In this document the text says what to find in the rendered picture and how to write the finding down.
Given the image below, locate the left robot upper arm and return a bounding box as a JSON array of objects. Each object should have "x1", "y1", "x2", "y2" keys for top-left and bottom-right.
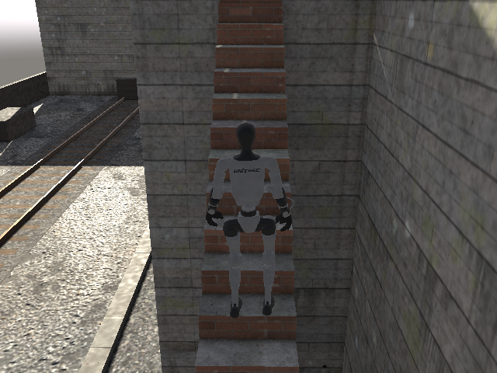
[{"x1": 211, "y1": 157, "x2": 231, "y2": 200}]

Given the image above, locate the right robot forearm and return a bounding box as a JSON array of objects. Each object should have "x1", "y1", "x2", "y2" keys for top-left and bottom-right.
[{"x1": 276, "y1": 188, "x2": 290, "y2": 218}]

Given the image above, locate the left robot forearm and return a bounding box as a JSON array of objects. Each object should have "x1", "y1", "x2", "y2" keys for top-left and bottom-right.
[{"x1": 207, "y1": 188, "x2": 220, "y2": 214}]

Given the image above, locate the robot left hand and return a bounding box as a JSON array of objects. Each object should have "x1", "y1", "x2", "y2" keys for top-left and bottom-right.
[{"x1": 206, "y1": 211, "x2": 224, "y2": 227}]

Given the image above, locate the robot right hand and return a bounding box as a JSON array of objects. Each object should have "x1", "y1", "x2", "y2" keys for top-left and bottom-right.
[{"x1": 275, "y1": 215, "x2": 292, "y2": 232}]

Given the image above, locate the right robot foot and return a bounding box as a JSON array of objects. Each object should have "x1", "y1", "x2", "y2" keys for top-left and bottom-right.
[{"x1": 262, "y1": 296, "x2": 275, "y2": 315}]

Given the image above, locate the left robot shin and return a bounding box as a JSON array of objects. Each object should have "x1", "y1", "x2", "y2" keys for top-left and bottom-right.
[{"x1": 229, "y1": 254, "x2": 241, "y2": 307}]

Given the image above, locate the right robot upper arm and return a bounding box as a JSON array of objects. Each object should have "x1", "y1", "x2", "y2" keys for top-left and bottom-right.
[{"x1": 263, "y1": 156, "x2": 284, "y2": 199}]

